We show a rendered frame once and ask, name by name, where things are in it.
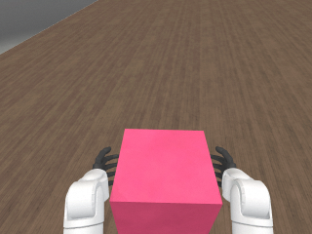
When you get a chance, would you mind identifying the carton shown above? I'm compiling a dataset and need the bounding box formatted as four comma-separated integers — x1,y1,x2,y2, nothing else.
109,129,223,234

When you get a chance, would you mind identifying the left robot hand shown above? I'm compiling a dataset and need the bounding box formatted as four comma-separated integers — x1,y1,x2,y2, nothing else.
92,146,120,186

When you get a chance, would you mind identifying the robot left forearm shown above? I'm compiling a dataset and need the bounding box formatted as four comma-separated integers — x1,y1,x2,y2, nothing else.
63,169,109,234

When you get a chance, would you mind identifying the right robot hand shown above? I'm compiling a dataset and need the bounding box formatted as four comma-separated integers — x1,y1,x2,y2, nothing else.
210,146,237,187

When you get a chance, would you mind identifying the robot right forearm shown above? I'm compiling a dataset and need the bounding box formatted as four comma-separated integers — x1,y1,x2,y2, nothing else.
221,168,274,234

